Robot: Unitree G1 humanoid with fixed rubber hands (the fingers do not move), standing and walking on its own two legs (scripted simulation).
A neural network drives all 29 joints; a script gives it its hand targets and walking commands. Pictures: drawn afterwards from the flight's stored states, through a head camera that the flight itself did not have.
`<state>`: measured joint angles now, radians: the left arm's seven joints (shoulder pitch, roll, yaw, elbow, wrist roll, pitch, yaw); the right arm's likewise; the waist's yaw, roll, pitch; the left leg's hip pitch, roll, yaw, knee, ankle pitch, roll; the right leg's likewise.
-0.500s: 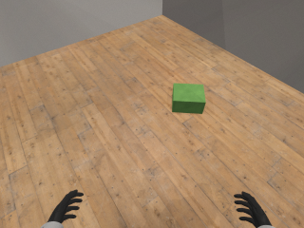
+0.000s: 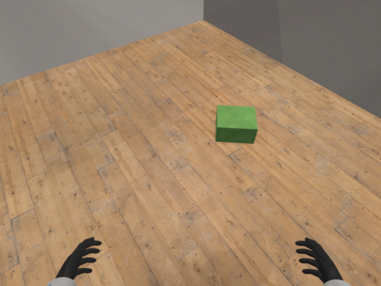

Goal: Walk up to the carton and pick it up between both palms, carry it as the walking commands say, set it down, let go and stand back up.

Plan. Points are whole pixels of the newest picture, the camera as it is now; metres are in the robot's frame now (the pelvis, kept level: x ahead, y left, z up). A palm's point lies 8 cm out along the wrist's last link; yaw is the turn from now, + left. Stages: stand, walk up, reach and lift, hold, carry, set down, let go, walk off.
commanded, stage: stand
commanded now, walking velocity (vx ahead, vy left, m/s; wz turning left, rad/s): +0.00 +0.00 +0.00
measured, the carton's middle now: (235, 124) +1.20 -0.25 -0.68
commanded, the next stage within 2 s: walk up in 0.96 s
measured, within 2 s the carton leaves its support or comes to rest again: neither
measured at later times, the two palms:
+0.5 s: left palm (65, 276) +0.15 +0.28 -0.06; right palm (333, 278) +0.16 -0.27 -0.07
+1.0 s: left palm (62, 279) +0.15 +0.28 -0.06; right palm (336, 282) +0.15 -0.27 -0.07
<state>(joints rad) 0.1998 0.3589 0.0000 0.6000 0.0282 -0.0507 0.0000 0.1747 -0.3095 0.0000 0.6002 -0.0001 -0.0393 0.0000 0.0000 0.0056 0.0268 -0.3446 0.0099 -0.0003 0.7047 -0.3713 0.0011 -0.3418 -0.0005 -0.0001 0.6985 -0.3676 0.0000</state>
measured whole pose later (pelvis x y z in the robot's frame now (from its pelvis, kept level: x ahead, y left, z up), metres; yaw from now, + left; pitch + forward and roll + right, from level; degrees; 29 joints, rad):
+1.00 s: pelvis -0.01 +0.00 +0.00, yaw +0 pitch -2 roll +0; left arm 0.20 0.38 0.00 0.61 0.02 -0.05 0.00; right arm 0.17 -0.33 0.00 0.62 0.00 -0.04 0.00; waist 0.00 0.01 0.04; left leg -0.31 0.01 0.00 0.70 -0.36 0.00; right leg -0.31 0.00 0.00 0.70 -0.36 0.00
